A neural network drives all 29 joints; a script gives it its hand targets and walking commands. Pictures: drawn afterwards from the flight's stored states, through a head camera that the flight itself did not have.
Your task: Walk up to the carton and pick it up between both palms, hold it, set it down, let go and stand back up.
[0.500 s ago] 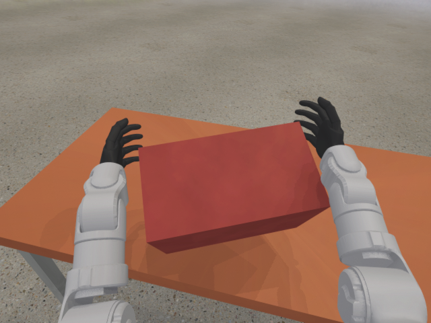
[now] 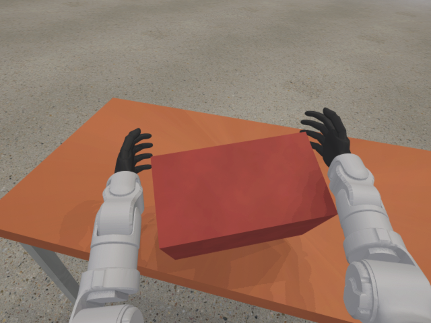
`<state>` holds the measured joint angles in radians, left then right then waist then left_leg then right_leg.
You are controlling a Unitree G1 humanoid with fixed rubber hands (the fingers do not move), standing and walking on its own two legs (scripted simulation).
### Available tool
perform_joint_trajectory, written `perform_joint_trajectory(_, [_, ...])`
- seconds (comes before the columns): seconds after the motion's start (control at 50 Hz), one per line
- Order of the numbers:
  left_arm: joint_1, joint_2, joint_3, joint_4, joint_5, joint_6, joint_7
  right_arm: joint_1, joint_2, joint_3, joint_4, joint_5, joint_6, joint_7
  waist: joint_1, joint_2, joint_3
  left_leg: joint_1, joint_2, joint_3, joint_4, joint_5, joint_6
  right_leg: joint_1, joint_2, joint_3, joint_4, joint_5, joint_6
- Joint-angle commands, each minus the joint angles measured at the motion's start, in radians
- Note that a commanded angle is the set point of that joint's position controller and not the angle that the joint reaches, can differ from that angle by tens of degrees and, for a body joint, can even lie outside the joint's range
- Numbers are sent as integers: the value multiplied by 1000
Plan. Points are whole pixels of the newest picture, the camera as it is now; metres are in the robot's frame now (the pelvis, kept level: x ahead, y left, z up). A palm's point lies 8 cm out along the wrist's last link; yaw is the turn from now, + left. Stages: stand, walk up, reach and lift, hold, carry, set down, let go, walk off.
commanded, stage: set down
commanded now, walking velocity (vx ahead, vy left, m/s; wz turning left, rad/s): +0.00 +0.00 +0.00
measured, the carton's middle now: (235, 200) +0.38 -0.03 +0.05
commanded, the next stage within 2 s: none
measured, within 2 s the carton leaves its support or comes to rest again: neither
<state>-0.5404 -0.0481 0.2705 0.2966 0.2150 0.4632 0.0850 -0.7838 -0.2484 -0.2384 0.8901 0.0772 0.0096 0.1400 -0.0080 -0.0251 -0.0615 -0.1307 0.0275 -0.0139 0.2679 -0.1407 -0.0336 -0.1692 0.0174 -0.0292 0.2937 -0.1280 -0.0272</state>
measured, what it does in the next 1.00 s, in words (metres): stands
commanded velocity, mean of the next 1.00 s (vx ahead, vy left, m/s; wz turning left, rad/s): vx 0.00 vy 0.00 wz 0.00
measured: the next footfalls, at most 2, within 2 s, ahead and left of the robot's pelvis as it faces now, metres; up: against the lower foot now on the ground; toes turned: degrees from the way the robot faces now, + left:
none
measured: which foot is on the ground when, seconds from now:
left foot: down 0.00-1.00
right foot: down 0.00-1.00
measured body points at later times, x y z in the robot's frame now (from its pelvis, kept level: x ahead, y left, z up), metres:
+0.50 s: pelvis +0.00 -0.01 +0.00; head +0.00 +0.00 +0.45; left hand +0.39 +0.16 +0.13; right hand +0.43 -0.22 +0.15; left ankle +0.00 +0.14 -0.75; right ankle +0.02 -0.10 -0.75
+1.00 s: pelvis +0.01 -0.01 +0.00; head +0.02 -0.01 +0.45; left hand +0.40 +0.15 +0.13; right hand +0.43 -0.24 +0.14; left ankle +0.00 +0.14 -0.75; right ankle +0.02 -0.10 -0.75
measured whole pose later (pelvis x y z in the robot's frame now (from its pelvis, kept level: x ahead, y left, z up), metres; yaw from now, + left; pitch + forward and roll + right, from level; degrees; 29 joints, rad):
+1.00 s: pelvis +0.01 -0.01 +0.00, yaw -2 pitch +5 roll +0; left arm -0.57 -0.13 0.33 0.34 0.26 0.34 0.10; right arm -0.78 -0.28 -0.29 0.95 -0.01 -0.05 0.21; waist 0.02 -0.01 -0.07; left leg -0.20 0.05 0.02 0.26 -0.14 -0.04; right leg -0.25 0.03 -0.02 0.28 -0.11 -0.04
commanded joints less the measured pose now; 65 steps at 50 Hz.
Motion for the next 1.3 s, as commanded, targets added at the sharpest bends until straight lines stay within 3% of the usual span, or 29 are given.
perform_joint_trajectory(0.0, [-571,-348,-335,-190,-83,-92,-88,-485,325,207,-173,5,-43,140,15,-15,-392,58,-35,55,-13,139,19,195,11,-47,19,269,52])
perform_joint_trajectory(0.04, [-572,-351,-359,-215,-94,-107,-81,-485,317,216,-193,2,-55,141,7,-12,-422,73,-32,51,4,194,15,200,14,-49,26,324,52])
perform_joint_trajectory(0.12, [-531,-340,-311,-173,-65,-101,-83,-457,301,202,-159,-11,-52,148,19,-32,-393,41,-32,54,-11,153,23,208,11,-42,25,308,59])
perform_joint_trajectory(0.16, [-554,-333,-326,-192,-76,-116,-82,-452,297,193,-159,-15,-61,148,4,-30,-414,42,-33,57,-7,149,24,208,3,-34,25,331,63])
perform_joint_trajectory(0.26, [-519,-351,-296,-134,-60,-123,-84,-460,288,183,-152,-41,-66,152,13,-57,-390,13,-30,58,-16,142,27,220,2,-35,30,338,65])
perform_joint_trajectory(0.36, [-495,-352,-277,-107,-44,-128,-80,-451,282,182,-131,-45,-69,163,37,-40,-386,-3,-29,65,-19,139,25,220,-1,-31,34,348,68])
perform_joint_trajectory(0.46, [-504,-365,-273,-79,-48,-129,-73,-455,258,137,-100,-73,-68,172,16,-46,-370,18,-21,59,-18,141,26,173,4,-33,21,309,63])
perform_joint_trajectory(0.48, [-491,-348,-248,-62,-31,-128,-71,-448,255,139,-76,-75,-62,177,32,-39,-351,9,-20,64,-22,127,27,168,3,-33,16,278,60])
perform_joint_trajectory(0.68, [-453,-379,-233,-36,-23,-137,-69,-435,259,137,-88,-89,-79,184,36,-61,-379,2,-20,66,-12,158,26,176,2,-29,25,368,68])
perform_joint_trajectory(0.8, [-431,-389,-227,-30,-15,-143,-69,-441,288,160,-102,-85,-88,188,59,-64,-394,-11,-21,73,-4,175,28,192,-1,-23,32,412,70])
perform_joint_trajectory(0.84, [-439,-380,-223,-29,-19,-148,-71,-440,258,148,-88,-93,-91,184,35,-80,-395,-13,-20,70,-7,166,28,193,0,-27,35,423,72])
perform_joint_trajectory(0.9, [-428,-397,-241,-37,-11,-153,-64,-417,267,139,-82,-92,-96,188,39,-45,-389,-7,-18,69,-8,165,21,175,1,-29,30,396,66])
perform_joint_trajectory(0.94, [-427,-394,-238,-36,-11,-153,-64,-419,260,138,-76,-94,-100,191,34,-47,-398,2,-16,67,-7,165,24,160,3,-34,26,382,68])
perform_joint_trajectory(0.98, [-405,-383,-214,-9,4,-150,-66,-416,254,139,-80,-95,-95,191,50,-52,-366,-16,-16,68,-10,155,30,165,-1,-25,29,388,68])
perform_joint_trajectory(1.0, [-414,-399,-227,-17,-7,-154,-65,-430,246,131,-77,-103,-106,193,37,-62,-379,0,-13,65,-8,155,28,145,-1,-34,23,372,69])
perform_joint_trajectory(1.06, [-398,-388,-206,9,10,-160,-63,-409,273,145,-67,-100,-105,193,54,-67,-379,-21,-18,75,-8,151,31,170,0,-29,28,388,67])
perform_joint_trajectory(1.14, [-392,-399,-219,22,4,-165,-62,-397,261,132,-36,-98,-108,197,44,-44,-343,-13,-14,69,-9,142,29,136,-1,-30,21,357,64])
perform_joint_trajectory(1.28, [-397,-401,-199,25,9,-174,-61,-389,252,119,-25,-120,-114,199,39,-60,-340,-14,-12,70,-9,141,31,124,2,-35,20,347,62])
